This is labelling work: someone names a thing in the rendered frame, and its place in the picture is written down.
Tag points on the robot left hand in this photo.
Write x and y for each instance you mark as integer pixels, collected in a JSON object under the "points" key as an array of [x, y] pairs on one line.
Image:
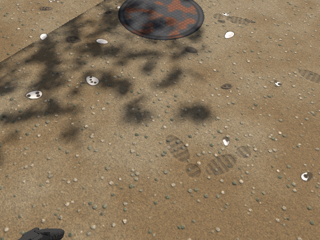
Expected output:
{"points": [[43, 234]]}

